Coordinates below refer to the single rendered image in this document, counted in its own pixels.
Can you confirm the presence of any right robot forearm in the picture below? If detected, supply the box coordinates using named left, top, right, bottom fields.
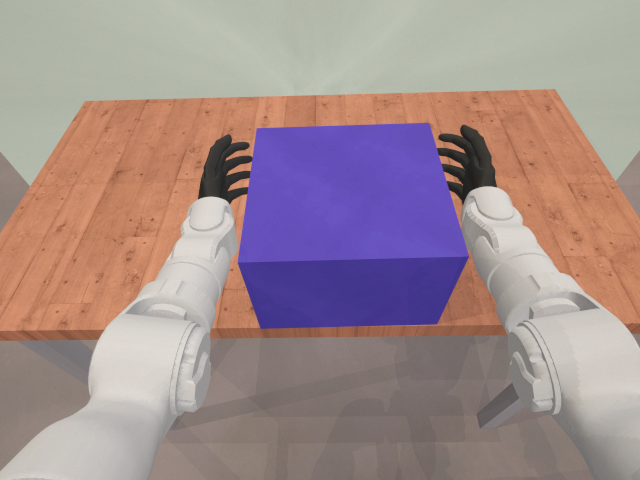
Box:
left=461, top=186, right=640, bottom=357

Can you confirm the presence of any right robot upper arm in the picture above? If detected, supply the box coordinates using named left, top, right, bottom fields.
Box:
left=508, top=308, right=640, bottom=480

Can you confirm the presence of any robot right hand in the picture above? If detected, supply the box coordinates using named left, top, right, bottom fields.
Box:
left=437, top=125, right=497, bottom=204

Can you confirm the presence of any carton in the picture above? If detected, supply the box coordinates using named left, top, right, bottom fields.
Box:
left=238, top=123, right=469, bottom=329

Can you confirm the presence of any left robot upper arm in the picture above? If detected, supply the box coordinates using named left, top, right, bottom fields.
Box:
left=0, top=314, right=211, bottom=480

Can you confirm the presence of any left robot forearm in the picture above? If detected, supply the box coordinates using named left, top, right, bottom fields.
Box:
left=88, top=197, right=238, bottom=397

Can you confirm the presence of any robot left hand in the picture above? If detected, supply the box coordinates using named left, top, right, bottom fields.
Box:
left=198, top=134, right=252, bottom=204

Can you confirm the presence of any table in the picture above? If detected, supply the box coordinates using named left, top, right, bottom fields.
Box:
left=0, top=89, right=640, bottom=431

